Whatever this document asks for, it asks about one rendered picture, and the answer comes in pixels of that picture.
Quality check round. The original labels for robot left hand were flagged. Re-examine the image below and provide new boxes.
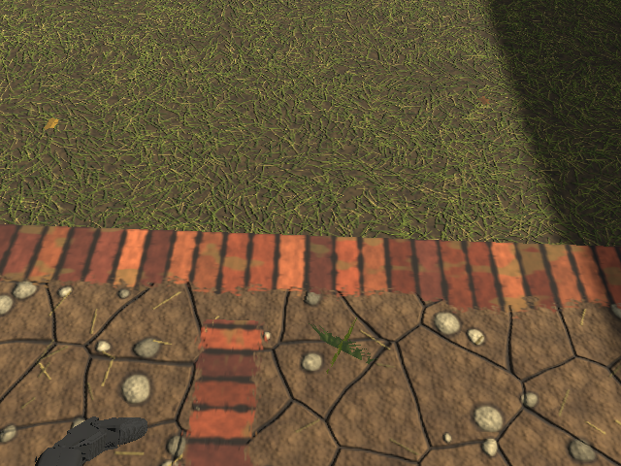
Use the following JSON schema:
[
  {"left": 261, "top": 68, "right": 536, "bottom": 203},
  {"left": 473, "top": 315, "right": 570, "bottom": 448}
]
[{"left": 35, "top": 416, "right": 147, "bottom": 466}]

